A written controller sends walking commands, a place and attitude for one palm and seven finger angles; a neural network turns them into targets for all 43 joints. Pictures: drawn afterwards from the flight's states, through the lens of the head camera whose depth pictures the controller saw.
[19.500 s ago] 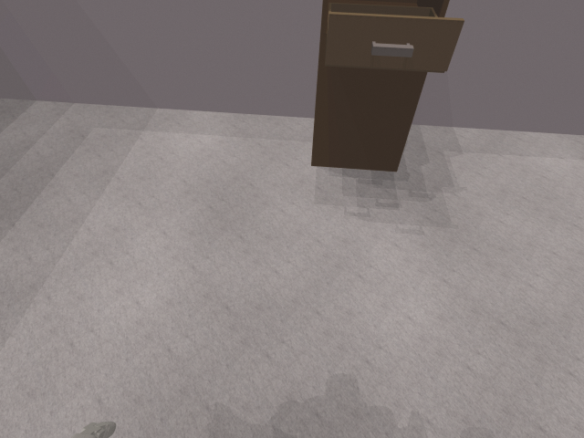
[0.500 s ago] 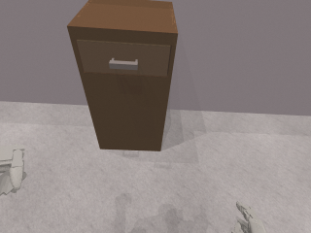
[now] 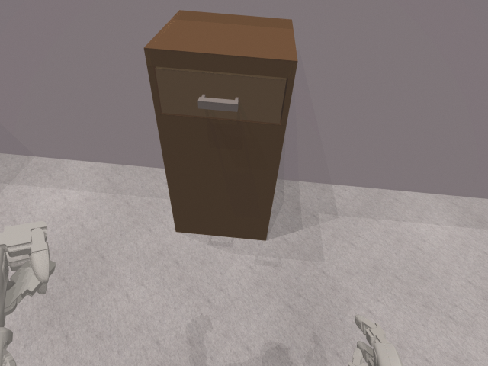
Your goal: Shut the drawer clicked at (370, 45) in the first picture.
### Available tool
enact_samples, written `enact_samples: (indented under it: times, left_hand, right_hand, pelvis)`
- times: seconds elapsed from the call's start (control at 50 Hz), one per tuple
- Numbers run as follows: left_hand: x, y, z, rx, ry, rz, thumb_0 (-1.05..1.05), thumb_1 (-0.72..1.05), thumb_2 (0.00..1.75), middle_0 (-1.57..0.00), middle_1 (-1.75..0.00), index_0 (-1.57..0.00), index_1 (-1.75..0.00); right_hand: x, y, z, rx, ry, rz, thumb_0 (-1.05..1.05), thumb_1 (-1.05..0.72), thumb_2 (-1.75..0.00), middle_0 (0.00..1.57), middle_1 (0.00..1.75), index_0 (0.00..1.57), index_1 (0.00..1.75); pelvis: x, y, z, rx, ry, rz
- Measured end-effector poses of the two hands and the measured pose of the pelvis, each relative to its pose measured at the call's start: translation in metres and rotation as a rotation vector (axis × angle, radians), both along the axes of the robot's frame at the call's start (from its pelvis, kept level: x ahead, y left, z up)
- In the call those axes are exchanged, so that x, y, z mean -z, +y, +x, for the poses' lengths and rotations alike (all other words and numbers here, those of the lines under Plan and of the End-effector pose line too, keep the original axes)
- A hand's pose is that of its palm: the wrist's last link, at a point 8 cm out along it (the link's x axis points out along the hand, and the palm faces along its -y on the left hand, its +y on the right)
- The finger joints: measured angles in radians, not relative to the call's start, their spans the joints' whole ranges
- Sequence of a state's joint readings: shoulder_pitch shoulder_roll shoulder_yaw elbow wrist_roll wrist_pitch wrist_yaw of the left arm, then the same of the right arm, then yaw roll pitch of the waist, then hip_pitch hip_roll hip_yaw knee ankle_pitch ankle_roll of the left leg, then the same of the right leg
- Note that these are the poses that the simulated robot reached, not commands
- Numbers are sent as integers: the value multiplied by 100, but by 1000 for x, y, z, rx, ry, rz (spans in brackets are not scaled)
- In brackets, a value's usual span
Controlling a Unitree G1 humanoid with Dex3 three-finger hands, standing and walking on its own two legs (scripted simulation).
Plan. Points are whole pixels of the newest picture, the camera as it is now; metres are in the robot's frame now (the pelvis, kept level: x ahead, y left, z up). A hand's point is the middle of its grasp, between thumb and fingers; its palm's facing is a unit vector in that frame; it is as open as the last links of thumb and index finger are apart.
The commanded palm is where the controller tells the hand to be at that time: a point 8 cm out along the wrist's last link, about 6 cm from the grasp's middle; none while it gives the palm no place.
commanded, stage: stop stepping back and stand still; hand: left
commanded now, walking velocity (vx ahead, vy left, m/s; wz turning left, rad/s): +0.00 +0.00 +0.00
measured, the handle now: (219, 101) +0.89 +0.14 +0.01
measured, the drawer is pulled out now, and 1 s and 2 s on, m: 0.00 0.00 0.00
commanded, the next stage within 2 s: let the arm hang, fingers relaxed in 0.16 s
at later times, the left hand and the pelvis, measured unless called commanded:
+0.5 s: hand out of the picture +0.10 +0.20 -0.15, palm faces +0.00 -0.96 -0.27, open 3.0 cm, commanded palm none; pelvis -0.01 -0.01 -0.01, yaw +2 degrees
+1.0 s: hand out of the picture -0.01 +0.20 -0.16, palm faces +0.03 -0.96 -0.27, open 6.8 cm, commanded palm none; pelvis +0.00 -0.01 +0.01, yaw +1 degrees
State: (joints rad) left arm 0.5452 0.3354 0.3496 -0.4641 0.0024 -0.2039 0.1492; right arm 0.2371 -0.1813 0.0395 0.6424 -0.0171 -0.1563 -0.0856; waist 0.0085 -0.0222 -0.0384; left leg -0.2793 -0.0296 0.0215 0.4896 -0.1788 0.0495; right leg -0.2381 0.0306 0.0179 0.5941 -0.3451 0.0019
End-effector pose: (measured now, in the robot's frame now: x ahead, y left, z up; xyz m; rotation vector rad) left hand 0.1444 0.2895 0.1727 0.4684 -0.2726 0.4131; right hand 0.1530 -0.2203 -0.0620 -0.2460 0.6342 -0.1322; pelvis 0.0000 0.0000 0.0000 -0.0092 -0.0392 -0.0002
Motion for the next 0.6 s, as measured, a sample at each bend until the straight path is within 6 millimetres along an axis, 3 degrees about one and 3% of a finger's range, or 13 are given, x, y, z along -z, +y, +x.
enact_samples:
  times: [0.16,0.26,0.28,0.32,0.38,0.42,0.46,0.54,0.6]
  left_hand:
    - [-14,-19,0,86,40,86,1,89,90,-141,-160,-141,-160]
    - [-5,-11,3,62,70,55,1,88,90,-141,-160,-141,-160]
    - [5,-8,7,65,102,55,1,88,90,-141,-160,-141,-160]
    - [52,3,22,49,287,-2,0,89,90,-140,-160,-140,-159]
    - [151,11,24,-28,665,-162,0,89,90,-136,-156,-137,-156]
    - [210,2,5,-60,909,-260,0,90,90,-132,-152,-132,-152]
    - [254,-18,-24,-61,1111,-342,1,90,90,-126,-147,-126,-146]
    - [308,-60,-89,-32,1405,-485,1,90,90,-113,-133,-113,-133]
    - [321,-63,-123,-138,1469,-587,2,90,90,-103,-122,-102,-125]
  right_hand:
    - [7,1,-5,-21,37,39,1,-90,-90,21,30,21,30]
    - [15,-14,-8,18,105,4,2,-90,-90,21,30,21,30]
    - [18,-17,-7,8,111,5,2,-90,-90,21,30,21,30]
    - [31,-25,-6,-15,160,7,1,-90,-90,21,30,21,30]
    - [48,-37,-10,-13,235,-3,1,-90,-90,21,30,21,30]
    - [52,-44,-19,4,272,-6,1,-90,-90,21,30,21,30]
    - [52,-49,-32,28,319,-9,1,-91,-90,21,30,21,30]
    - [53,-57,-66,69,455,-33,1,-91,-90,20,30,20,30]
    - [55,-58,-97,86,581,-52,1,-91,-90,20,30,20,30]
  pelvis:
    - [-2,-7,-1,-4,25,-11]
    - [-1,-3,6,0,21,-19]
    - [0,-1,6,-6,27,-19]
    - [4,2,4,-22,35,-9]
    - [11,2,-2,-27,32,18]
    - [11,0,-5,-27,19,20]
    - [9,-4,-6,-27,10,15]
    - [5,-9,-6,-31,2,-2]
    - [2,-12,-6,-38,6,-11]
